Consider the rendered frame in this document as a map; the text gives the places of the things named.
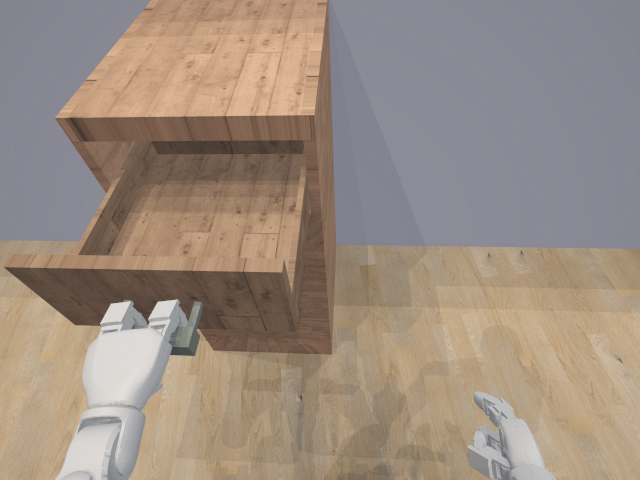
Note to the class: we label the left robot forearm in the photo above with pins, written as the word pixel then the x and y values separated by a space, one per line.
pixel 106 444

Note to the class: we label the right robot hand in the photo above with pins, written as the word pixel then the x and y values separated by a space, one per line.
pixel 495 455

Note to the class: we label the cabinet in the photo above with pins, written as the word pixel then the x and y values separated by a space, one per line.
pixel 225 70

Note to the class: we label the left robot hand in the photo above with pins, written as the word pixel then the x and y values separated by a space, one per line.
pixel 124 366

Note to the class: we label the drawer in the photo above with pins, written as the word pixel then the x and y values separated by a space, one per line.
pixel 219 222

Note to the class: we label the handle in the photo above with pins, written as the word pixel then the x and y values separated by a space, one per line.
pixel 184 340

